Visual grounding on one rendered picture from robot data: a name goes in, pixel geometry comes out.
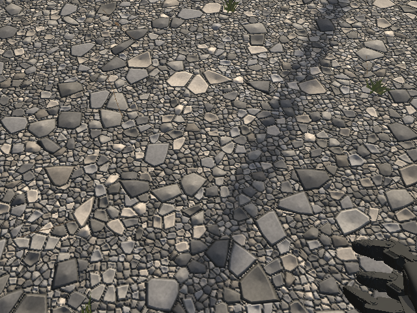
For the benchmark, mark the robot right hand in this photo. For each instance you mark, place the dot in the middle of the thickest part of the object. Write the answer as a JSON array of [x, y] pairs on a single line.
[[402, 289]]

